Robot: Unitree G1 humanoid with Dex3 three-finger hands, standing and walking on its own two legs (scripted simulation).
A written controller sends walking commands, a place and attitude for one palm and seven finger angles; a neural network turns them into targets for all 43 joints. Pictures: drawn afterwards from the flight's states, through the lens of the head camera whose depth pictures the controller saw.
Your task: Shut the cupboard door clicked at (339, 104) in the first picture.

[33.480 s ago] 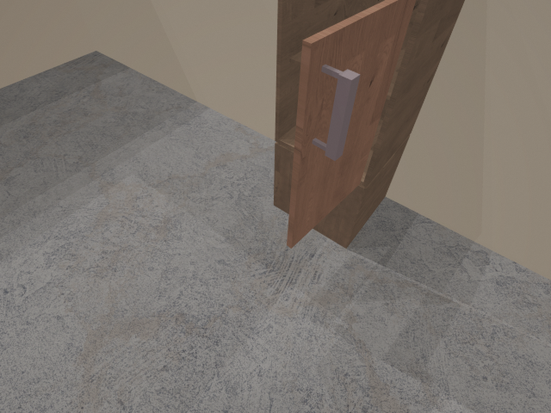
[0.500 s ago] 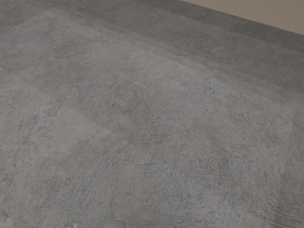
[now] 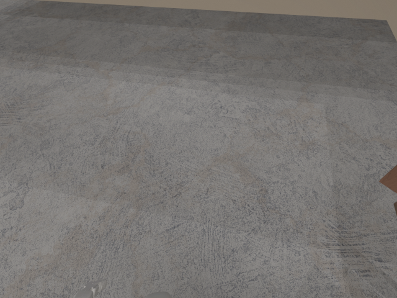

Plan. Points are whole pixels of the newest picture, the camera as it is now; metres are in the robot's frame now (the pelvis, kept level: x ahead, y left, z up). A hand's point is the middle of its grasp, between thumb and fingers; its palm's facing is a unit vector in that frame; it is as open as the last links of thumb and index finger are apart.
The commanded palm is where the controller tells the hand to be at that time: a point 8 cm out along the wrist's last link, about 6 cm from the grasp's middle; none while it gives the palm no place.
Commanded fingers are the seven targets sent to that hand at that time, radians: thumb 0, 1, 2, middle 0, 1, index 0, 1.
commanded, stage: turn to face it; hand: left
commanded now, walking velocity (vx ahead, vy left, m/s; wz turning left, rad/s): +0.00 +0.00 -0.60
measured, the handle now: out of the picture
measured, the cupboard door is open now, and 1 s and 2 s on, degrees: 53 53 53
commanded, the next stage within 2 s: take the last steps up to it in 1.36 s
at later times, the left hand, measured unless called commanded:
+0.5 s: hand (119, 275) +0.19 +0.21 -0.16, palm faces -0.24 -0.95 -0.19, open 7.4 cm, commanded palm none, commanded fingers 0.00 0.90 0.90 -0.20 -0.30 -0.20 -0.30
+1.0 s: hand (165, 244) +0.26 +0.11 -0.15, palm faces -0.54 -0.81 -0.23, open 7.4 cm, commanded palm none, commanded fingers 0.00 0.90 0.90 -0.20 -0.30 -0.20 -0.30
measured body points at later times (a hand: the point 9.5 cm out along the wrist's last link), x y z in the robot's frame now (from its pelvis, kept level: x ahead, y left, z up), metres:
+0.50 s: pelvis +0.05 +0.03 +0.02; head +0.11 +0.05 +0.46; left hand +0.20 +0.26 -0.14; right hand +0.07 -0.24 -0.11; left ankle +0.07 +0.13 -0.73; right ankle -0.03 -0.09 -0.64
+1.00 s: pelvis +0.08 -0.02 +0.01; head +0.12 -0.05 +0.46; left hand +0.28 +0.15 -0.13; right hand +0.00 -0.28 -0.12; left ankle +0.16 +0.10 -0.68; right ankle +0.00 -0.10 -0.73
